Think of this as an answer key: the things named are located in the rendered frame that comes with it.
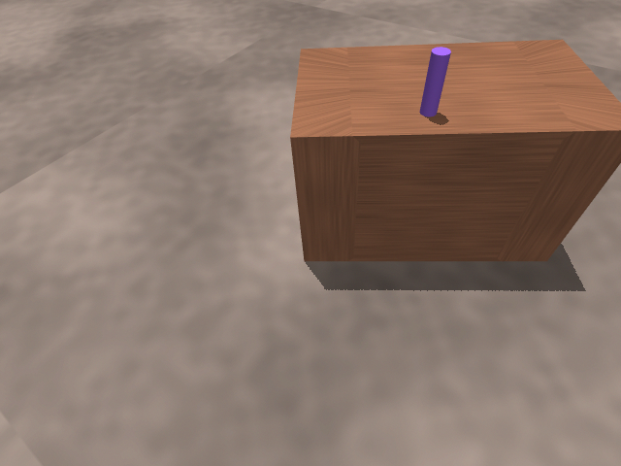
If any can can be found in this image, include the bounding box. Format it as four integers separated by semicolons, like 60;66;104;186
420;47;451;117

